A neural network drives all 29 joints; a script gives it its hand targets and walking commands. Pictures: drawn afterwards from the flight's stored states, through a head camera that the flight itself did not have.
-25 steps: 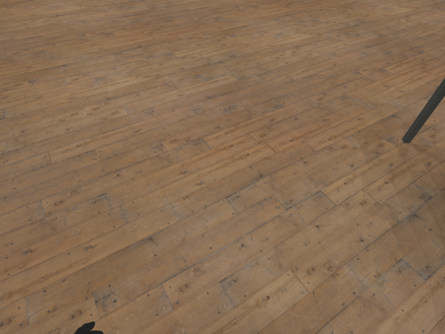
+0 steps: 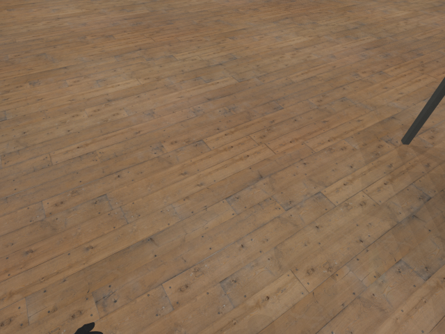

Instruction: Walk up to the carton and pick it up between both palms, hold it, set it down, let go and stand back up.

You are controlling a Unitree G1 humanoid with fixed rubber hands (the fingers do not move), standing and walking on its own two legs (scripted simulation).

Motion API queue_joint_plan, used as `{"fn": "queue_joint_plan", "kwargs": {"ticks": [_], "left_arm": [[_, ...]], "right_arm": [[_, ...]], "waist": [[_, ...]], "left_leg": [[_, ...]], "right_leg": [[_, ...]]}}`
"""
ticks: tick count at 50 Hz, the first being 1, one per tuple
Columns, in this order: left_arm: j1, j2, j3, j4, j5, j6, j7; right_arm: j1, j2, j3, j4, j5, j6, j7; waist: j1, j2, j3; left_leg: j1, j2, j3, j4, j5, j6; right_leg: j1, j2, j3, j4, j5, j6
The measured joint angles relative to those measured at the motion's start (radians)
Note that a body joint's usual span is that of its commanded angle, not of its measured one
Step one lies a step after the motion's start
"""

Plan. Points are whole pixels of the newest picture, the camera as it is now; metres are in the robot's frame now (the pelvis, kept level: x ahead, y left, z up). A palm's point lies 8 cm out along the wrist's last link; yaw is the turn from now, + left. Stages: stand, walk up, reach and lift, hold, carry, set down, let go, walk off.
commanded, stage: walk up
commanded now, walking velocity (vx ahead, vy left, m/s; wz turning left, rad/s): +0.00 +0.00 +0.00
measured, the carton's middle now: out of the picture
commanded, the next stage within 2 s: none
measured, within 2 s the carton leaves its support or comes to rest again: neither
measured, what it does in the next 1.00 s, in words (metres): walks ahead, turning right: right foot, then left foot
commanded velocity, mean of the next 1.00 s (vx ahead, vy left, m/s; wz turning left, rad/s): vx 0.00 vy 0.00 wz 0.00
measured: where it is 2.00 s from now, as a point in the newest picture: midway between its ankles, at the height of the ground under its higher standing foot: (308, 286)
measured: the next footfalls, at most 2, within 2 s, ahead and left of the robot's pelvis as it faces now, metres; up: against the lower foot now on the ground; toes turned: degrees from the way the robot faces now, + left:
right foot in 0.44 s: +0.04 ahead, -0.19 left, +0.00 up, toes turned -19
left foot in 0.84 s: +0.33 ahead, -0.09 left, +0.00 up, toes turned -33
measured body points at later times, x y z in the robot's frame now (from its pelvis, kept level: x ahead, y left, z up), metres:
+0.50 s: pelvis +0.05 -0.07 -0.01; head +0.06 -0.12 +0.44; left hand +0.21 +0.21 -0.11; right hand +0.05 -0.40 -0.15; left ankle +0.02 +0.12 -0.71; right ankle +0.00 -0.18 -0.73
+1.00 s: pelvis +0.24 -0.16 -0.01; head +0.24 -0.16 +0.44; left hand +0.51 +0.03 -0.12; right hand +0.14 -0.48 -0.11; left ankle +0.29 -0.07 -0.73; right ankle +0.08 -0.20 -0.65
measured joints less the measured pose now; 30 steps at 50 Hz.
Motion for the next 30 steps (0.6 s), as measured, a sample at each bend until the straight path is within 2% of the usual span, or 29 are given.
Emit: {"fn": "queue_joint_plan", "kwargs": {"ticks": [7,9,13,17,21,23,24,25,28,30], "left_arm": [[0.0,0.0,0.0,0.0,0.0,-0.001,-0.001],[0.01,0.006,-0.001,0.001,0.0,0.017,-0.033],[0.05,0.029,0.0,0.001,0.0,0.062,-0.095],[0.06,0.072,0.0,0.0,0.0,0.078,-0.134],[0.063,0.106,0.0,0.0,0.0,0.077,-0.146],[0.074,0.109,0.0,0.0,0.0,0.071,-0.144],[0.076,0.106,0.0,-0.001,0.0,0.059,-0.141],[0.08,0.106,0.001,-0.001,0.0,0.043,-0.131],[0.105,0.105,0.0,0.0,0.0,0.021,-0.1],[0.125,0.105,0.0,0.0,0.0,0.021,-0.074]], "right_arm": [[0.0,0.0,0.0,0.006,0.0,0.0,0.0],[-0.001,-0.007,0.0,0.006,-0.011,-0.005,0.009],[-0.002,-0.037,-0.012,0.006,-0.021,-0.03,0.011],[0.001,-0.074,-0.03,0.006,-0.021,-0.033,0.011],[-0.003,-0.109,-0.041,0.006,-0.021,-0.043,0.018],[-0.009,-0.12,-0.047,0.006,-0.021,-0.043,0.025],[-0.01,-0.127,-0.051,0.007,-0.02,-0.043,0.026],[-0.01,-0.129,-0.052,0.007,-0.014,-0.043,0.027],[-0.019,-0.129,-0.052,0.006,-0.01,-0.043,0.029],[-0.039,-0.129,-0.052,0.006,-0.01,-0.043,0.032]], "waist": [[0.0,0.0,0.0],[0.0,0.0,0.0],[-0.001,0.0,0.0],[0.0,-0.002,0.0],[0.0,-0.003,-0.008],[0.0,0.009,-0.018],[0.001,0.028,-0.015],[0.001,0.036,-0.015],[0.001,0.037,-0.016],[0.001,0.039,-0.016]], "left_leg": [[0.0,0.0,0.0,-0.004,0.0,0.0],[0.006,0.005,0.01,-0.004,-0.007,0.0],[0.042,0.032,0.077,-0.004,-0.036,0.0],[0.078,0.066,0.14,-0.004,-0.069,0.0],[0.093,0.103,0.204,-0.004,-0.098,-0.027],[0.092,0.139,0.24,0.009,-0.121,-0.041],[0.082,0.161,0.227,0.058,-0.136,-0.041],[0.061,0.157,0.192,0.14,-0.151,-0.041],[0.002,0.078,0.102,0.327,-0.217,-0.041],[-0.039,0.038,0.077,0.361,-0.219,-0.041]], "right_leg": [[0.0,0.0,0.0,-0.004,0.0,0.0],[0.0,0.005,0.01,-0.002,-0.003,0.0],[-0.052,-0.008,0.016,0.163,-0.033,0.0],[-0.083,-0.061,0.005,0.294,-0.042,0.0],[-0.084,-0.119,0.004,0.238,-0.099,0.0],[-0.064,-0.103,0.0,0.156,-0.176,0.008],[-0.062,-0.074,0.002,0.153,-0.18,0.01],[-0.061,-0.053,0.009,0.157,-0.172,0.007],[-0.03,-0.017,0.042,0.132,-0.168,-0.015],[0.003,0.006,0.064,0.089,-0.162,-0.027]]}}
